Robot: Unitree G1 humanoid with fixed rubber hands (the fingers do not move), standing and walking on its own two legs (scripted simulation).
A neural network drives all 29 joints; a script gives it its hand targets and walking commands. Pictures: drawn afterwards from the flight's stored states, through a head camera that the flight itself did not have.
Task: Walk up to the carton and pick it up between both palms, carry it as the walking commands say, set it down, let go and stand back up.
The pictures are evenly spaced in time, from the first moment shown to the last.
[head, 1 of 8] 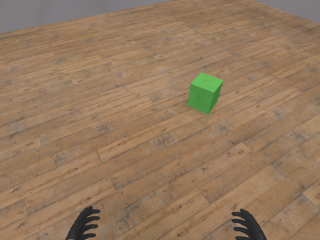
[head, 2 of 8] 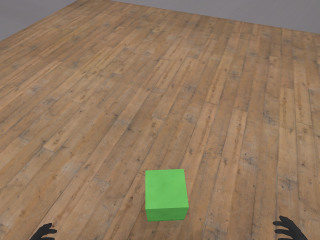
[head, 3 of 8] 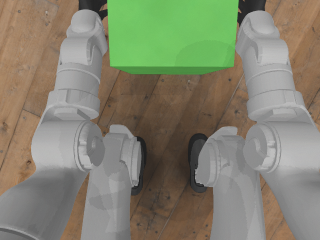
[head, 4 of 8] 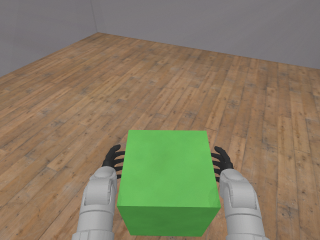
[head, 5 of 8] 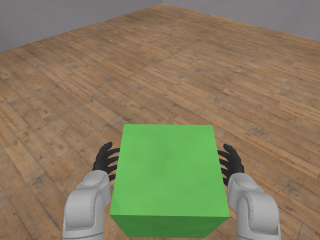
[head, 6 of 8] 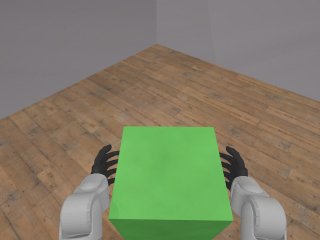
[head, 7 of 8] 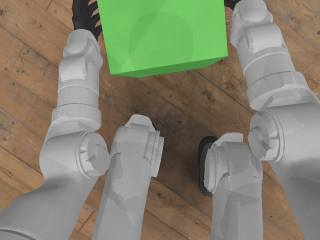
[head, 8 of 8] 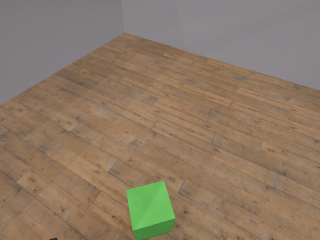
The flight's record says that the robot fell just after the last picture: no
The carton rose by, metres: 0.69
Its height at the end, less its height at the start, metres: +0.00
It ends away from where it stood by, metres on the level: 2.98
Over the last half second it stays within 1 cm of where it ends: yes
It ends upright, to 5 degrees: yes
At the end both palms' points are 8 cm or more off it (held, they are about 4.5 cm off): yes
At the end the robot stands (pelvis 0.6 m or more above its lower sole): yes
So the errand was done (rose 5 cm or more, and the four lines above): yes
